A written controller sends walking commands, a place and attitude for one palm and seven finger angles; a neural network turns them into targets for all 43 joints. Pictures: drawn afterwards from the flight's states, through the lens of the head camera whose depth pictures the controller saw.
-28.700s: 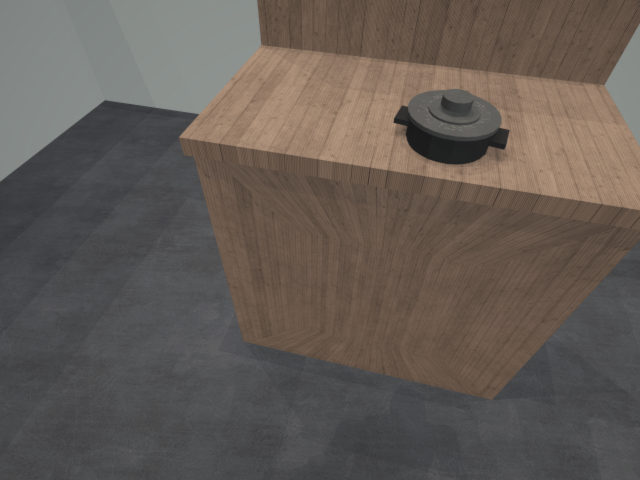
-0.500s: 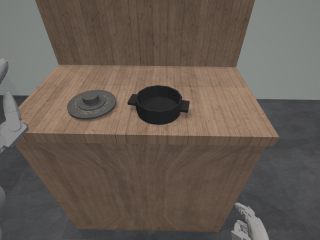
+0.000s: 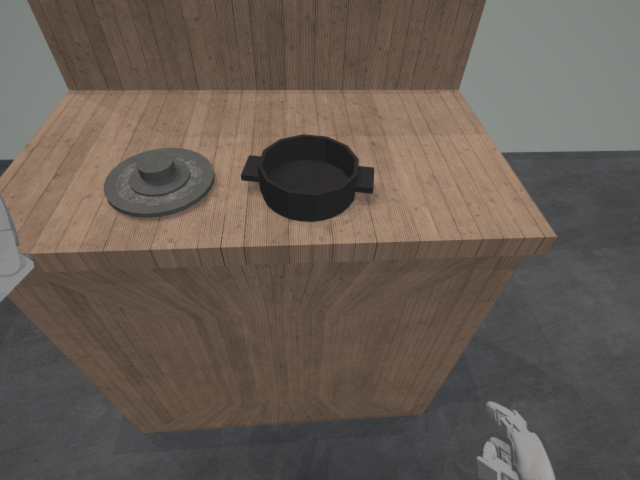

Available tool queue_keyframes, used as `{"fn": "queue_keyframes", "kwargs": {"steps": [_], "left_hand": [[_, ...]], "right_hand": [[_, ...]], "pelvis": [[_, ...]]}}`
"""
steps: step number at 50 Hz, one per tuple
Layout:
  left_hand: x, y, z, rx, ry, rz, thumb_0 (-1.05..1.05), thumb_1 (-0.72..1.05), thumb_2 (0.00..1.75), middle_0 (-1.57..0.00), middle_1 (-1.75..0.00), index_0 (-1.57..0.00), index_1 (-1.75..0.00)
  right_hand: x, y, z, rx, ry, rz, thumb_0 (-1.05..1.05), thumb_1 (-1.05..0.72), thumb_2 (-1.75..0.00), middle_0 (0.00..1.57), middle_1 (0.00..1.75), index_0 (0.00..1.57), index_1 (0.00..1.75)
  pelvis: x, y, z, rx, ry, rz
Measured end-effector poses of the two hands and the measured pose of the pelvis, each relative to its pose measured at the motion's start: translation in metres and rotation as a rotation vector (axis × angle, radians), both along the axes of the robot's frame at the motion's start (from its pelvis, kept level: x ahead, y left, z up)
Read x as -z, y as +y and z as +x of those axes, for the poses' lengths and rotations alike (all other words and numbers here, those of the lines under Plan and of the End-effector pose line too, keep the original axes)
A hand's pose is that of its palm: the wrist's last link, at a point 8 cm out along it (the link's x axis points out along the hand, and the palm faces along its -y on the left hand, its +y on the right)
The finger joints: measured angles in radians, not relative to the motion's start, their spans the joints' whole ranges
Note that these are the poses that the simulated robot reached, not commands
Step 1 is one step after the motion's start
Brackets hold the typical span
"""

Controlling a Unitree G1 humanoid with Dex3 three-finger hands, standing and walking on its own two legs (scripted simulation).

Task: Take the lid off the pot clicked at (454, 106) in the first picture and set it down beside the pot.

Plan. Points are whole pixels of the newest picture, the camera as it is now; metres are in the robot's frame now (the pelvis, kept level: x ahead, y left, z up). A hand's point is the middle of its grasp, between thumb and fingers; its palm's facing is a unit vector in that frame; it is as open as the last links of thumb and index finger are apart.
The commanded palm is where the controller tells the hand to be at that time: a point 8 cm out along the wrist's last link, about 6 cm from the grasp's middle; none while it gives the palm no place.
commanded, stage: step back with the hand held close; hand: left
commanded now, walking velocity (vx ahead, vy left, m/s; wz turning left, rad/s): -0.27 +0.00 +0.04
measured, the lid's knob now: (156, 166) +0.51 +0.29 +0.11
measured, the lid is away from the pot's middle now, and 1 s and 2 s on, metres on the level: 0.23 0.23 0.23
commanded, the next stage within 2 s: stop stepping back and stand still in 1.06 s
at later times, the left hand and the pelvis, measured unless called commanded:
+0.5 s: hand out of the picture +0.14 +0.26 +0.28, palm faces +0.56 -0.75 -0.34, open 7.4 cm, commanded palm +0.07 +0.31 +0.29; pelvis -0.05 +0.02 -0.01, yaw +1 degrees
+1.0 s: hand out of the picture +0.04 +0.30 +0.29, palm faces +0.53 -0.80 -0.28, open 7.4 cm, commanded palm +0.00 +0.34 +0.29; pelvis -0.14 +0.07 -0.02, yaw -2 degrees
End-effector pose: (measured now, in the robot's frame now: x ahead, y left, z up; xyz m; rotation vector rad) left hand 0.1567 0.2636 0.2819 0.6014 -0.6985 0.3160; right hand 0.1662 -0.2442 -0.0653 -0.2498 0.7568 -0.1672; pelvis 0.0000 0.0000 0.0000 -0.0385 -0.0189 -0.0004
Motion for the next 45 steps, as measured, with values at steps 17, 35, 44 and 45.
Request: {"fn": "queue_keyframes", "kwargs": {"steps": [17, 35, 44, 45], "left_hand": [[0.001, 0.02, -0.043, -0.04, -0.084, 0.039, 0.01, 0.88, 0.9, -0.22, -0.31, -0.22, -0.3], [0.003, 0.037, -0.08, 0.032, -0.177, 0.038, 0.0, 0.88, 0.9, -0.21, -0.31, -0.21, -0.3], [-0.011, 0.074, -0.116, -0.007, -0.242, -0.015, 0.0, 0.88, 0.9, -0.22, -0.31, -0.22, -0.31], [-0.013, 0.077, -0.122, -0.012, -0.239, -0.025, 0.0, 0.88, 0.9, -0.22, -0.31, -0.22, -0.3]], "right_hand": [[0.021, 0.018, -0.054, 0.031, 0.073, -0.004, 0.01, -0.9, -0.9, 0.21, 0.3, 0.2, 0.3], [0.012, 0.044, -0.076, 0.002, 0.02, -0.031, 0.01, -0.9, -0.9, 0.21, 0.3, 0.2, 0.3], [-0.001, 0.065, -0.112, -0.012, 0.023, -0.044, 0.01, -0.9, -0.9, 0.2, 0.3, 0.2, 0.3], [-0.003, 0.069, -0.116, -0.017, 0.021, -0.035, 0.01, -0.9, -0.9, 0.2, 0.3, 0.2, 0.3]], "pelvis": [[0.012, 0.014, -0.033, -0.019, 0.022, -0.037], [0.018, 0.036, -0.073, -0.015, 0.022, -0.068], [0.007, 0.052, -0.108, -0.015, 0.018, -0.097], [0.005, 0.054, -0.112, -0.017, 0.026, -0.1]]}}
